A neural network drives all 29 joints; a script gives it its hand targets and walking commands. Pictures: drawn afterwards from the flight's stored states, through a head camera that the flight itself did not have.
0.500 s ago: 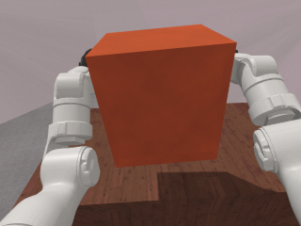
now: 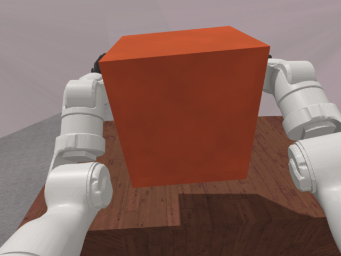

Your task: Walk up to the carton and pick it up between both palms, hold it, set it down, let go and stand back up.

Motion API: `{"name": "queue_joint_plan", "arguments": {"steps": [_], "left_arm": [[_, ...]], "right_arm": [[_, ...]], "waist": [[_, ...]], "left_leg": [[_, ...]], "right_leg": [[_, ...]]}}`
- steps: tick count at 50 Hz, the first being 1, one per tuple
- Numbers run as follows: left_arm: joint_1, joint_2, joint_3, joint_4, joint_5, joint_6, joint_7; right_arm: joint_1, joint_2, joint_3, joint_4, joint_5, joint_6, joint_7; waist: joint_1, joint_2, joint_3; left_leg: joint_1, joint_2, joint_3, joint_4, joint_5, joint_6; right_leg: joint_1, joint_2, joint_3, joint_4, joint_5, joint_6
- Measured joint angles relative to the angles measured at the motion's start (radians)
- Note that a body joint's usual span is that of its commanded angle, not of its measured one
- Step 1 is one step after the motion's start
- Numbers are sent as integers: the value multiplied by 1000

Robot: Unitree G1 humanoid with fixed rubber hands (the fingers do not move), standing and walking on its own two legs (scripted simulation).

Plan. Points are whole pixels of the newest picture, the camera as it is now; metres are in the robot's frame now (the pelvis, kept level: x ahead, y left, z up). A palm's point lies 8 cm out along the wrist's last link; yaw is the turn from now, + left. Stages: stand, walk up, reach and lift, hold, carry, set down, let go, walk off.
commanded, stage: hold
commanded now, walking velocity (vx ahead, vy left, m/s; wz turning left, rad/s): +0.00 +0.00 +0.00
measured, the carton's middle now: (182, 104) +0.36 -0.01 +0.27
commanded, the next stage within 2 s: none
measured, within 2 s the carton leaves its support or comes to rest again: neither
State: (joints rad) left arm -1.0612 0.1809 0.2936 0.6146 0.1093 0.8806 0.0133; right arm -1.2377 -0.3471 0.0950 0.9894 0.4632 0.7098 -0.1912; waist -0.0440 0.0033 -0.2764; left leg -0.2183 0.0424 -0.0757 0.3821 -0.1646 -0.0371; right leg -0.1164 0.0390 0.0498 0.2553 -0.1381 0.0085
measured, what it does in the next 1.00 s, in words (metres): stands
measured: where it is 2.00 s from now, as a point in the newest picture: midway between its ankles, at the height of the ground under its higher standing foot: outside the picture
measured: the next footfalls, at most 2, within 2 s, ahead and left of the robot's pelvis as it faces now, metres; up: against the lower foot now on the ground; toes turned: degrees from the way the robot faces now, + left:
none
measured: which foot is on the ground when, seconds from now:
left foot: down 0.00-1.00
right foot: down 0.00-1.00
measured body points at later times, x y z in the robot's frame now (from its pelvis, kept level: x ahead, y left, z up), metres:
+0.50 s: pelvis +0.00 +0.00 +0.00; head -0.11 +0.01 +0.44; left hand +0.38 +0.17 +0.32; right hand +0.38 -0.18 +0.34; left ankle +0.03 +0.14 -0.75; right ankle +0.00 -0.13 -0.75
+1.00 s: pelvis +0.01 +0.00 +0.00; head -0.10 +0.02 +0.44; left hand +0.38 +0.17 +0.32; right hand +0.38 -0.18 +0.34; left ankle +0.03 +0.14 -0.75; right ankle +0.00 -0.13 -0.75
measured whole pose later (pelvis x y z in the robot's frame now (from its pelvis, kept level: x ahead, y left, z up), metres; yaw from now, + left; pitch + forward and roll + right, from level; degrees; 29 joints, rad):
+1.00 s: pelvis +0.01 +0.00 +0.00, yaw +0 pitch -1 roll -2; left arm -1.00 0.16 0.31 0.52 0.12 0.91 0.02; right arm -1.20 -0.35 0.11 0.94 0.49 0.73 -0.20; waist -0.05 0.01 -0.27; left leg -0.20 0.04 -0.08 0.39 -0.18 -0.04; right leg -0.09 0.04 0.06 0.26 -0.15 0.01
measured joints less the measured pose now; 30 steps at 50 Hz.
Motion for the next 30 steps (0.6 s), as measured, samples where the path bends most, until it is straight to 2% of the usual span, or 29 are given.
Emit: {"name": "queue_joint_plan", "arguments": {"steps": [9, 22, 30], "left_arm": [[27, -12, -4, -34, 2, 12, 5], [12, -19, 15, -13, 8, 6, 8], [6, -4, 8, 2, -4, 3, 5]], "right_arm": [[11, -2, -1, -5, 7, 2, 0], [-1, -6, 6, 12, 2, 3, 8], [6, 0, 8, 0, -1, 6, 4]], "waist": [[-7, 3, -3], [5, 14, -2], [1, 10, 2]], "left_leg": [[6, -3, -3, 7, -7, 2], [11, -4, 2, 4, -9, 3], [11, -4, -5, 3, -9, 1]], "right_leg": [[9, -1, 1, 2, -5, 2], [8, -2, 10, 8, -10, 3], [10, 0, 6, 4, -10, 1]]}}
